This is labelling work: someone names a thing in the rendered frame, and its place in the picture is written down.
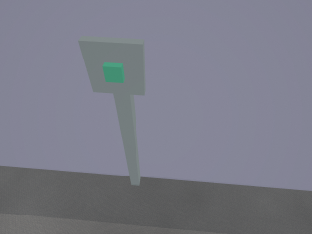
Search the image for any panel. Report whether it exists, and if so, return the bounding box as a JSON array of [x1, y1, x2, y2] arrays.
[[78, 36, 146, 186]]

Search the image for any button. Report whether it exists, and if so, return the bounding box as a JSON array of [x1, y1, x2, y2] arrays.
[[102, 62, 125, 83]]

